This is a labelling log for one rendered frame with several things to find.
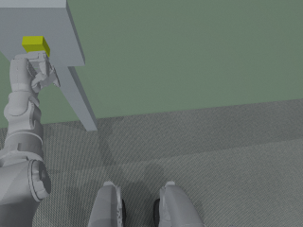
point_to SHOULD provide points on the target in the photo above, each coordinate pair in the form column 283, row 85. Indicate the button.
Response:
column 35, row 43

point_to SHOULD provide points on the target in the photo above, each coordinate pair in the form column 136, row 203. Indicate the robot left hand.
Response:
column 23, row 77

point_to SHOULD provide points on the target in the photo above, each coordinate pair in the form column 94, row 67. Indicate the robot left upper arm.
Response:
column 22, row 188

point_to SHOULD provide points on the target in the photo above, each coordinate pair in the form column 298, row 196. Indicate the panel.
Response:
column 53, row 20

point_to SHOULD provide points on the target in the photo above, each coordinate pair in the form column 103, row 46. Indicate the robot thigh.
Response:
column 104, row 212
column 181, row 209

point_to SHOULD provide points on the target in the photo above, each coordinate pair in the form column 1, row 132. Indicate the robot right thigh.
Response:
column 181, row 209

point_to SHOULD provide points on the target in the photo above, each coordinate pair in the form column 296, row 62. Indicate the robot left thigh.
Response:
column 104, row 212

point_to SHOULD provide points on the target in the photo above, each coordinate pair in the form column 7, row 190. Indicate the robot left forearm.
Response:
column 25, row 134

